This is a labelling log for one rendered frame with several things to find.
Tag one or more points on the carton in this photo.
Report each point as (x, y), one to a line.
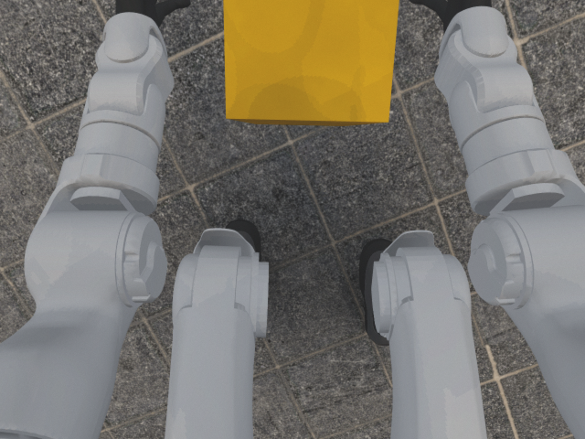
(309, 62)

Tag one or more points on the robot right forearm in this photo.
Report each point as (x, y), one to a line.
(511, 161)

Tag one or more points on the robot left upper arm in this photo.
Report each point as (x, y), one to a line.
(88, 271)

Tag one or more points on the robot left foot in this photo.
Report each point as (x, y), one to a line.
(248, 231)

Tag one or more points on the left robot hand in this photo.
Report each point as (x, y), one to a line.
(149, 8)

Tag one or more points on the robot foot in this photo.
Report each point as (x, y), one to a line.
(248, 231)
(370, 254)

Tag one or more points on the right robot hand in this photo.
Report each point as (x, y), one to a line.
(446, 10)

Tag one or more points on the robot left forearm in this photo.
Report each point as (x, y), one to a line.
(121, 129)

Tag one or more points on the robot right upper arm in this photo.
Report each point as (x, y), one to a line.
(532, 263)

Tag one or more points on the robot right foot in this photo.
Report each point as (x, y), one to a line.
(370, 254)

